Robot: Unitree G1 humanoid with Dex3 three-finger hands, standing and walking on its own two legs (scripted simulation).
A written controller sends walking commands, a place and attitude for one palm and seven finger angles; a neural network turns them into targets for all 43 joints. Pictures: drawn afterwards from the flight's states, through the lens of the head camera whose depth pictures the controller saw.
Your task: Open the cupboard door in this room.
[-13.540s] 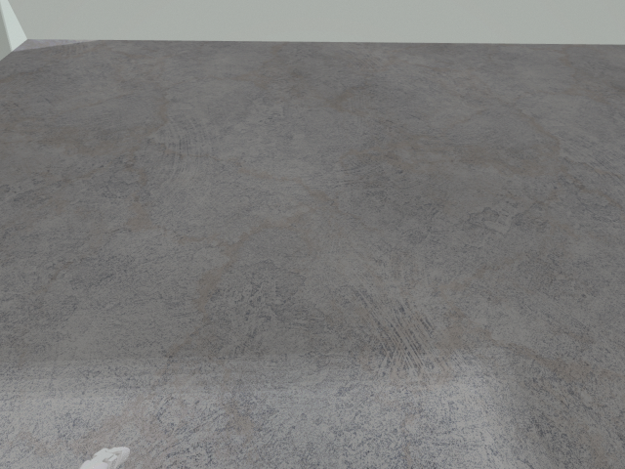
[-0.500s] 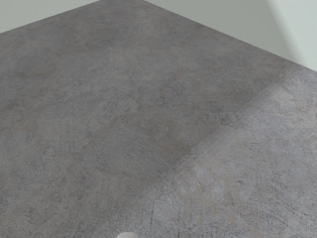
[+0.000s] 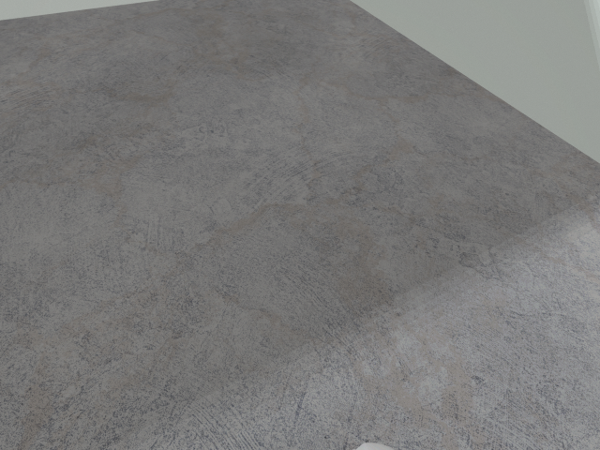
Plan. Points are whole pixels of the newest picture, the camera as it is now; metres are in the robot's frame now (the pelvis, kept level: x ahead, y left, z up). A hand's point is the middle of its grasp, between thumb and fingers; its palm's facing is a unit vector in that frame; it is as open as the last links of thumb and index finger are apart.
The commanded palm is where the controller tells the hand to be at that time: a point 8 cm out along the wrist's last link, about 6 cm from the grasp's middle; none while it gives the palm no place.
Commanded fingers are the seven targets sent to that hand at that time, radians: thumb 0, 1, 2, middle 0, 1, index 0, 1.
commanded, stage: turn or walk to find it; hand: left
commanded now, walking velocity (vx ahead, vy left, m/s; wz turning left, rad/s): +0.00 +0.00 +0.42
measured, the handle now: out of the picture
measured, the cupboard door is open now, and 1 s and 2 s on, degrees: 0 0 0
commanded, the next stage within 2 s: none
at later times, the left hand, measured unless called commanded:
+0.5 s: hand out of the picture -0.01 +0.14 -0.15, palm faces +0.25 -0.93 -0.27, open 7.3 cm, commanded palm none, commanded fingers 0.00 0.90 0.90 -0.20 -0.30 -0.20 -0.30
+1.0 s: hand out of the picture -0.09 +0.21 -0.17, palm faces +0.46 -0.86 -0.24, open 7.3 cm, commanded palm none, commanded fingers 0.00 0.90 0.90 -0.20 -0.30 -0.20 -0.30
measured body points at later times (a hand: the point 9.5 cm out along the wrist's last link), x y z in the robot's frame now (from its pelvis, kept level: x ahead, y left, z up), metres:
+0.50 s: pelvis -0.03 -0.06 +0.00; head +0.00 -0.09 +0.45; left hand -0.02 +0.19 -0.13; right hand +0.05 -0.31 -0.17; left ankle -0.10 +0.11 -0.65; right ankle -0.01 -0.14 -0.74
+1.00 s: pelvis -0.06 -0.01 +0.00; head -0.05 +0.02 +0.45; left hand -0.12 +0.26 -0.15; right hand +0.12 -0.19 -0.13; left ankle -0.10 +0.08 -0.74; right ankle -0.01 -0.16 -0.66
